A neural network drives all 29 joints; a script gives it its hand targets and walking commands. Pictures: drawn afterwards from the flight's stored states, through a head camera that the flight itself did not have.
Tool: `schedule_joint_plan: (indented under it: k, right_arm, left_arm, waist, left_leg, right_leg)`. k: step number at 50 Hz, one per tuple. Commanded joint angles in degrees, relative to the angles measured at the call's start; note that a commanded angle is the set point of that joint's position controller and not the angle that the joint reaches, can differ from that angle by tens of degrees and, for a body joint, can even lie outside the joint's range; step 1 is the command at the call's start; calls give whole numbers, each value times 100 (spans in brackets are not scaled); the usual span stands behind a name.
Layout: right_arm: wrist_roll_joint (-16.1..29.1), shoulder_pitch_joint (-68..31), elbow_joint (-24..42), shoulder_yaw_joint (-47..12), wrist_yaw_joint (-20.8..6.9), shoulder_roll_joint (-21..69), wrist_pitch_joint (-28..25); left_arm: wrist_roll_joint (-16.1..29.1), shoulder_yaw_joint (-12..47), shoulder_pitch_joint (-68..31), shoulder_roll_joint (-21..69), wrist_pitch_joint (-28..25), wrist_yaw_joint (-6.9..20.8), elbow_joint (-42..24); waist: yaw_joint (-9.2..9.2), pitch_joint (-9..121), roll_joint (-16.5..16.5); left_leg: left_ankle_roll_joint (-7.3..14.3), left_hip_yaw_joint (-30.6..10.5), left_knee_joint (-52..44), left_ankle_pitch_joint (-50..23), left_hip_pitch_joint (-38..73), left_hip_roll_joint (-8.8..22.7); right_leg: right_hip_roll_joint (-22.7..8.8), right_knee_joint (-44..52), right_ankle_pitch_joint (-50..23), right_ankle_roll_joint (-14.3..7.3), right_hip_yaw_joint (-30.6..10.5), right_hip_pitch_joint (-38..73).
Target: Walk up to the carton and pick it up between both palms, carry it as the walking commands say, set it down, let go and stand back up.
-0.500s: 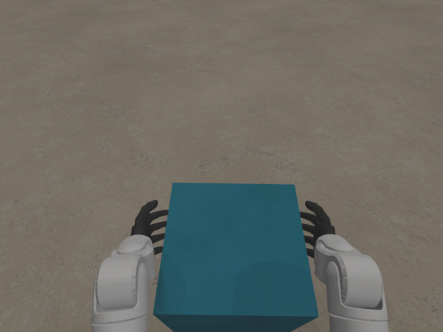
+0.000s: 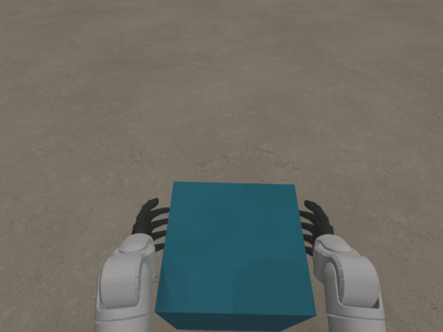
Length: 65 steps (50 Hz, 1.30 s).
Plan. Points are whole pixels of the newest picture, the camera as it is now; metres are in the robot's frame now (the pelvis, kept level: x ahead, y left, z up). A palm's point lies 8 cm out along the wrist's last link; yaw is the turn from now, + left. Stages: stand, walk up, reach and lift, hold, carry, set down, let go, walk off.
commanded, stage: carry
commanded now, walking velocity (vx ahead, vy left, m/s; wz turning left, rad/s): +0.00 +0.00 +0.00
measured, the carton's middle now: (230, 262) +0.27 +0.00 -0.01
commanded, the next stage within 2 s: hold in 1.04 s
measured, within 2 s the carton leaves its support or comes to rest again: neither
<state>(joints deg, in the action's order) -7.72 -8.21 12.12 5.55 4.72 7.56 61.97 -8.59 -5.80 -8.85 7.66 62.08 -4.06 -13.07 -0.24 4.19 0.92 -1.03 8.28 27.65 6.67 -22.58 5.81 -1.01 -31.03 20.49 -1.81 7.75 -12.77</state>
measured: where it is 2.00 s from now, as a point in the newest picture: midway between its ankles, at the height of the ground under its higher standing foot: outside the picture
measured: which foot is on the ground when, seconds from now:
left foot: down 0.00-1.00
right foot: down 0.00-1.00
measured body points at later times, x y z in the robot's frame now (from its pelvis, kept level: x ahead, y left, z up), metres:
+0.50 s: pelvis +0.00 -0.01 +0.00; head +0.00 -0.01 +0.45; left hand +0.29 +0.14 +0.05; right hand +0.29 -0.16 +0.05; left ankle +0.08 +0.14 -0.73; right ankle -0.04 -0.09 -0.73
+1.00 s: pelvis +0.00 -0.01 +0.00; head -0.01 -0.01 +0.45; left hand +0.29 +0.14 +0.04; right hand +0.29 -0.16 +0.03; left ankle +0.08 +0.14 -0.73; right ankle -0.04 -0.09 -0.73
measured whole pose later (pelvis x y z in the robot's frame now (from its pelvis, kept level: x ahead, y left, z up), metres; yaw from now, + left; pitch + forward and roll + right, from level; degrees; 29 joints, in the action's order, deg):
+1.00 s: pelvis +0.00 -0.01 +0.00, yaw +0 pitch +2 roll +0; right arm -10.1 -7.5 0.4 6.5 4.0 7.5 49.6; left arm -10.1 -6.3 -8.7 7.6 48.6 -3.2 0.3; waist -0.4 4.7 0.6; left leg -1.7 7.6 28.6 7.3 -22.9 6.0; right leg -0.9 -32.1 21.6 -2.3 8.4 -12.9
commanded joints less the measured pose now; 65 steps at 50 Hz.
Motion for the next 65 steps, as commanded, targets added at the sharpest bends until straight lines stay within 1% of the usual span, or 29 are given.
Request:
schedule_joint_plan:
  k: [1, 7, 11, 13, 14, 15, 17, 19, 20, 21, 25, 26, 28, 29, 30, 35, 36, 37, 39, 42, 45, 46, 47, 52, 53, 59, 62, 64, 65]
  right_arm:
    - [1875, -2598, 426, -3573, -1361, 5138, -100]
    - [2079, -2869, 869, -3865, -1364, 5236, -187]
    - [1253, -2230, -845, -2899, -1412, 4818, -444]
    - [1341, -2642, -693, -2961, -1425, 4878, -672]
    - [1894, -3163, 505, -3652, -1404, 5116, -626]
    - [1548, -3027, -383, -3142, -1389, 5026, -638]
    - [1640, -2886, 34, -3291, -1350, 5006, -735]
    - [1320, -2698, -506, -3011, -1340, 4829, -921]
    - [1977, -3109, 860, -3804, -1307, 5156, -770]
    - [1573, -2839, -176, -3219, -1308, 5004, -713]
    - [1632, -2087, 161, -3377, -1257, 4780, -683]
    - [1038, -1896, -1083, -2745, -1271, 4570, -794]
    - [1666, -2427, 346, -3483, -1244, 4850, -863]
    - [1238, -2383, -575, -2948, -1258, 4665, -940]
    - [1768, -2723, 529, -3537, -1264, 4914, -930]
    - [1003, -2305, -857, -2730, -1281, 4519, -1213]
    - [1424, -2452, 91, -3220, -1231, 4702, -1234]
    - [1098, -2457, -608, -2744, -1204, 4477, -1275]
    - [1637, -2600, 389, -3360, -1176, 4736, -1127]
    - [907, -2035, -1141, -2536, -1230, 4359, -1264]
    - [893, -2257, -1001, -2613, -1205, 4354, -1501]
    - [1437, -2604, 129, -3191, -1182, 4584, -1463]
    - [999, -2464, -897, -2666, -1192, 4459, -1462]
    - [951, -2440, -758, -2668, -1160, 4351, -1701]
    - [385, -2200, -2386, -2398, -1332, 4415, -1848]
    - [868, -2814, -1092, -3239, -1361, 5681, -2480]
    - [629, -2326, -1833, -2831, -1290, 5501, -2379]
    - [672, -2472, -2081, -2806, -1388, 5459, -2321]
    - [483, -2401, -2285, -2516, -1406, 5256, -2288]
  left_arm:
    - [1898, 3746, -2176, 5035, -63, 1412, -127]
    - [2068, 4053, -2513, 5111, -173, 1383, -633]
    - [1272, 3075, -1993, 4748, -441, 1397, 999]
    - [1298, 3136, -2284, 4751, -693, 1385, 865]
    - [1854, 3833, -2741, 5106, -634, 1382, -236]
    - [1523, 3303, -2754, 4899, -655, 1380, 571]
    - [1703, 3512, -2692, 4943, -758, 1335, 151]
    - [1331, 3132, -2267, 4831, -920, 1340, 868]
    - [2010, 3950, -2690, 5112, -785, 1311, -543]
    - [1594, 3372, -2576, 4834, -761, 1298, 326]
    - [1737, 3603, -1995, 4773, -703, 1258, -125]
    - [1130, 2931, -1704, 4505, -811, 1289, 1147]
    - [1759, 3662, -2226, 4783, -867, 1272, -214]
    - [1269, 3071, -2038, 4600, -941, 1284, 861]
    - [1817, 3714, -2387, 4892, -920, 1286, -253]
    - [1086, 2887, -2029, 4431, -1249, 1278, 1057]
    - [1563, 3340, -2249, 4576, -1251, 1255, 134]
    - [1173, 2893, -2024, 4442, -1274, 1251, 1077]
    - [1741, 3609, -2427, 4672, -1151, 1199, -192]
    - [971, 2789, -1868, 4246, -1301, 1211, 1226]
    - [1015, 2803, -2125, 4230, -1547, 1221, 1179]
    - [1531, 3398, -2402, 4598, -1476, 1212, 225]
    - [1123, 2918, -2351, 4391, -1499, 1211, 1106]
    - [1057, 2826, -2090, 4296, -1717, 1185, 1196]
    - [467, 2427, -1236, 4444, -1838, 1305, 2221]
    - [1050, 3503, -2417, 5001, -2512, 1694, 971]
    - [892, 3480, -2601, 4861, -2418, 1601, 910]
    - [673, 3215, -2345, 4779, -2319, 1553, 997]
    - [576, 3104, -2273, 4693, -2249, 1556, 1370]
  waist:
    - [12, 1537, 166]
    - [9, 1114, -53]
    - [-1, 1100, -119]
    - [11, 995, -129]
    - [-2, 997, -167]
    - [8, 1018, -17]
    - [20, 1000, 74]
    - [15, 1121, 40]
    - [6, 1342, 41]
    - [12, 1500, -52]
    - [-6, 1843, -66]
    - [-18, 1734, -96]
    - [-29, 1788, -177]
    - [-14, 1667, -22]
    - [-34, 1590, 72]
    - [-29, 1310, 136]
    - [-27, 1484, 106]
    - [-8, 1406, 157]
    - [-20, 1627, -189]
    - [-8, 1424, -103]
    - [-20, 1348, -37]
    - [-6, 1380, -29]
    - [-8, 1399, -223]
    - [-12, 1312, 42]
    - [-619, 721, 714]
    - [-215, 1886, 515]
    - [-154, 1314, -136]
    - [-530, 1036, -205]
    - [-282, 601, -173]
  left_leg:
    - [87, -372, 13, -1270, 1341, 417]
    - [1, -306, -145, -399, 1210, 367]
    - [3, -349, -128, -269, 1144, 310]
    - [-47, -315, -115, -387, 1196, 305]
    - [-18, -360, -110, -494, 1235, 335]
    - [-1, -374, -110, -394, 1277, 364]
    - [-56, -297, -113, -111, 1260, 286]
    - [-32, -314, -85, -298, 1226, 257]
    - [2, -380, -10, -659, 1277, 321]
    - [16, -270, 24, -687, 1295, 256]
    - [77, -317, 190, -1347, 1398, 348]
    - [56, -315, 244, -1456, 1287, 328]
    - [37, -287, 288, -1460, 1249, 312]
    - [71, -295, 258, -1499, 1195, 362]
    - [57, -321, 218, -1278, 1239, 337]
    - [25, -246, 194, -837, 1125, 283]
    - [28, -249, 248, -839, 1105, 253]
    - [23, -265, 202, -931, 1152, 289]
    - [55, -323, 160, -1327, 1344, 372]
    - [58, -406, 46, -839, 1295, 363]
    - [21, -397, 138, -958, 1114, 369]
    - [25, -393, 17, -712, 1214, 354]
    - [20, -426, 2, -664, 1226, 375]
    - [-9, -330, 88, -731, 1141, 299]
    - [195, -933, -162, -569, 2375, -919]
    - [256, -1119, -255, -2075, 2581, -1023]
    - [134, -1093, -424, -1684, 2752, -1065]
    - [78, -1014, -553, -1263, 2707, -1103]
    - [27, -1002, -657, -928, 2673, -1106]
  right_leg:
    - [-656, 490, -1577, 130, -248, -156]
    - [-697, 797, -679, 114, -357, -478]
    - [-743, 872, -621, 49, -456, -512]
    - [-772, 941, -494, 52, -441, -763]
    - [-718, 884, -474, 68, -407, -676]
    - [-757, 931, -550, 74, -460, -740]
    - [-731, 1068, -159, 44, -446, -871]
    - [-772, 954, -468, 37, -420, -685]
    - [-727, 748, -1183, 39, -385, -427]
    - [-704, 600, -1348, 24, -341, -338]
    - [-706, 355, -2090, 62, -306, -58]
    - [-746, 284, -2475, 89, -342, -28]
    - [-764, 247, -2654, 80, -299, 54]
    - [-733, 226, -2515, 115, -282, -55]
    - [-740, 370, -2265, 119, -278, -131]
    - [-838, 578, -2157, 68, -388, -313]
    - [-795, 510, -2359, 81, -320, -119]
    - [-780, 456, -2220, 91, -294, -225]
    - [-730, 391, -1963, 74, -283, -180]
    - [-743, 570, -1290, 60, -410, -400]
    - [-748, 565, -1621, 88, -340, -348]
    - [-703, 585, -1116, 82, -323, -381]
    - [-749, 627, -1100, 73, -387, -414]
    - [-777, 669, -1283, 96, -311, -489]
    - [406, 1141, -2036, 308, -1081, -642]
    - [160, 847, -4870, 458, -1384, 1076]
    - [339, 1089, -3602, 289, -1300, 917]
    - [376, 1304, -2884, 268, -1273, 796]
    - [458, 1372, -2477, 266, -1124, 659]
